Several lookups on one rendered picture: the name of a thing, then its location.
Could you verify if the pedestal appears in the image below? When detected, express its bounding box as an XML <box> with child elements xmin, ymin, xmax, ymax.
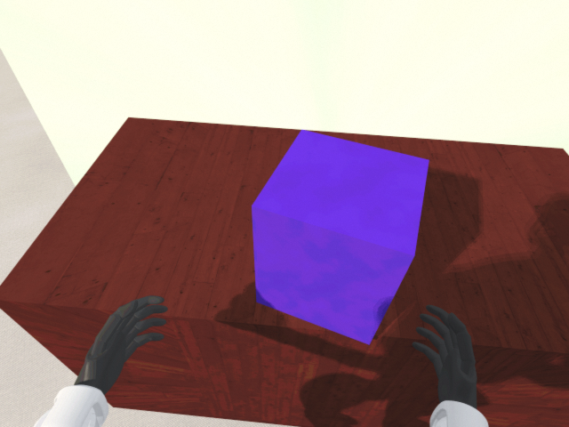
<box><xmin>0</xmin><ymin>117</ymin><xmax>569</xmax><ymax>427</ymax></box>

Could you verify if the left robot forearm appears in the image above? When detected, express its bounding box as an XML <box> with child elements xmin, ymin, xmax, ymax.
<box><xmin>34</xmin><ymin>385</ymin><xmax>108</xmax><ymax>427</ymax></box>

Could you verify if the right robot forearm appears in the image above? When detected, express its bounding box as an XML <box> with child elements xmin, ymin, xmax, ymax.
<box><xmin>429</xmin><ymin>400</ymin><xmax>489</xmax><ymax>427</ymax></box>

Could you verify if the right robot hand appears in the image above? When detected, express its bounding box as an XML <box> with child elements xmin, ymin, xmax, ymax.
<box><xmin>413</xmin><ymin>305</ymin><xmax>477</xmax><ymax>409</ymax></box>

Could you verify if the carton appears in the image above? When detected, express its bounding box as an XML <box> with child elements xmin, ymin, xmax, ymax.
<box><xmin>252</xmin><ymin>129</ymin><xmax>429</xmax><ymax>345</ymax></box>

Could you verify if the left robot hand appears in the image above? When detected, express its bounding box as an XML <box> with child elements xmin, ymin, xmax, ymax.
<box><xmin>74</xmin><ymin>295</ymin><xmax>168</xmax><ymax>396</ymax></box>

